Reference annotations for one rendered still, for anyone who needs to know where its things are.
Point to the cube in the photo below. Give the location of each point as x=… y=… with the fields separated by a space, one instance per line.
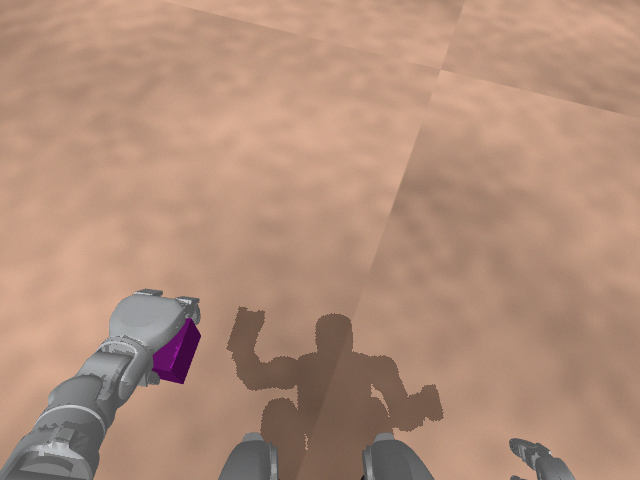
x=173 y=360

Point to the right robot hand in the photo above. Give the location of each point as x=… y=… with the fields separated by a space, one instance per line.
x=539 y=458

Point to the left robot arm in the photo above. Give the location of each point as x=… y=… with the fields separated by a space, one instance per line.
x=65 y=440

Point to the left robot hand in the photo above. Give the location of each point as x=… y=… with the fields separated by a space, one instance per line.
x=152 y=321

